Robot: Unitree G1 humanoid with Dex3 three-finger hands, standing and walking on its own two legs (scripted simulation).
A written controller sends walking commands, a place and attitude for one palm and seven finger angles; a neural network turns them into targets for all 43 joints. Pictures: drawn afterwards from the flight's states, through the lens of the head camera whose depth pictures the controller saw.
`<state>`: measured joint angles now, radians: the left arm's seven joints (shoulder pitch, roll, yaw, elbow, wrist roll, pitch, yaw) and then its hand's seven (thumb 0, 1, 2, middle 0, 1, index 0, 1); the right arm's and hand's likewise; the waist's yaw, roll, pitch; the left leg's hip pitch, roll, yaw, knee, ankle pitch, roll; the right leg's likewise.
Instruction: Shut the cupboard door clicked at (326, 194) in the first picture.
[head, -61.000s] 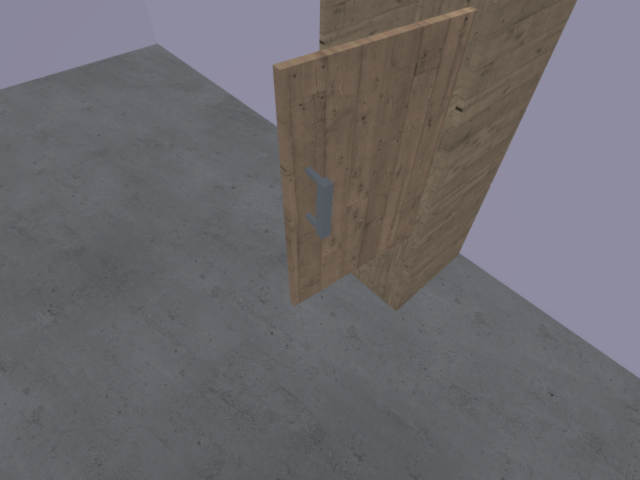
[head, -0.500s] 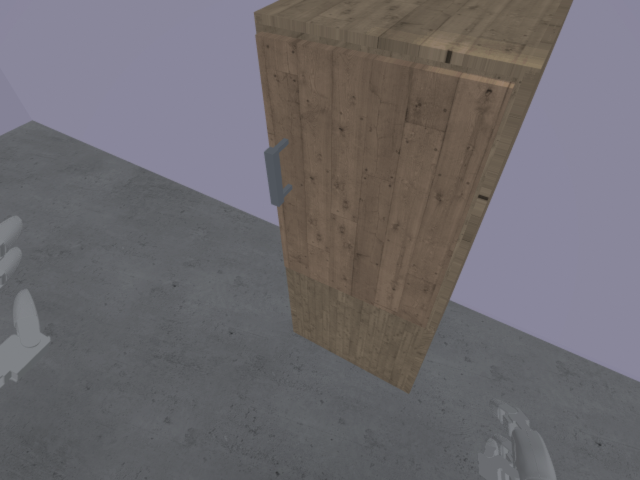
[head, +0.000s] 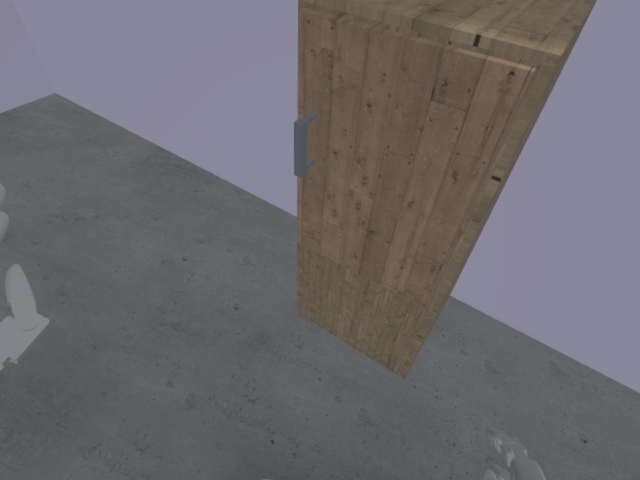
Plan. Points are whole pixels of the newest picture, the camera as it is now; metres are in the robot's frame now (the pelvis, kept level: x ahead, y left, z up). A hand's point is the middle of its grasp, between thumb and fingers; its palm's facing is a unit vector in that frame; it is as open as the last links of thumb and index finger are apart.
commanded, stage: step back with the hand held close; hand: left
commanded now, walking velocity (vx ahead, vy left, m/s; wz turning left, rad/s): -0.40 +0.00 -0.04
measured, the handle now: (305, 145) +0.74 +0.08 +0.02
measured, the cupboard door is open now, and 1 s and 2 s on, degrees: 2 2 2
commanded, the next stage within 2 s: stop stepping back and stand still in 0.28 s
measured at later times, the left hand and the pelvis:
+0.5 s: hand (0, 420) +0.12 +0.25 +0.18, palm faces +0.30 -0.84 -0.46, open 7.4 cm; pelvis -0.09 +0.01 +0.00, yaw -4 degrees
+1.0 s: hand out of the picture +0.09 +0.32 +0.18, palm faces +0.40 -0.82 -0.41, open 7.4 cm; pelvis -0.11 +0.06 +0.01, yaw -3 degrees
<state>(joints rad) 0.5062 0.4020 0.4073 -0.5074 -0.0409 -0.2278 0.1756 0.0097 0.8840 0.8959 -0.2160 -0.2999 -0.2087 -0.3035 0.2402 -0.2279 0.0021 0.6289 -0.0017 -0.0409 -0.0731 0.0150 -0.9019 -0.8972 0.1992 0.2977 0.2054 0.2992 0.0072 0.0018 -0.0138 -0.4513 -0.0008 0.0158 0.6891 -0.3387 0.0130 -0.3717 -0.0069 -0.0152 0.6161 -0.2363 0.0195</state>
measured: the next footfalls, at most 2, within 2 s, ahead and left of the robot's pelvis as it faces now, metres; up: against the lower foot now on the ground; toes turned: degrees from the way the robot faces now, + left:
right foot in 0.26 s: -0.11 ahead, -0.12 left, +0.00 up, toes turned -2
left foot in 0.58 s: +0.02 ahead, +0.13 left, +0.00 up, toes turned -2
